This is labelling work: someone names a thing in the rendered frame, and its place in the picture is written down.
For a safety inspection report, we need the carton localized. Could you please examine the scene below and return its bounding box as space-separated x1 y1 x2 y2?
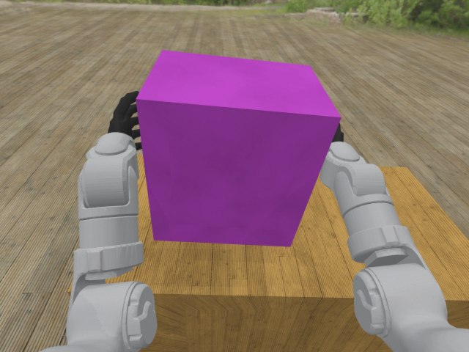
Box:
136 50 341 247

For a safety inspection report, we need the pedestal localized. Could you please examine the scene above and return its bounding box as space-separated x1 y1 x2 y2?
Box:
67 154 469 352

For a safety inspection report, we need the left robot hand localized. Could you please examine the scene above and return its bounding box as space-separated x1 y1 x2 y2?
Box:
108 91 142 150

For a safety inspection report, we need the robot right upper arm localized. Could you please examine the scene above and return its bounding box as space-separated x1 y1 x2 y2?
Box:
352 263 469 352

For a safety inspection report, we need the robot left upper arm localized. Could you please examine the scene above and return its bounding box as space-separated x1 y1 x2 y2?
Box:
39 281 158 352

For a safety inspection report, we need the right robot hand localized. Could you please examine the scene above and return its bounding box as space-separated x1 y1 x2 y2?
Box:
331 123 344 143

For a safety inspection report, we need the left robot forearm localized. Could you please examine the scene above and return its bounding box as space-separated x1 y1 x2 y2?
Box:
66 132 144 338

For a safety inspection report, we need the right robot forearm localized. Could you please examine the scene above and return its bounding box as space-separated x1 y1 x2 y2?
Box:
320 142 448 318

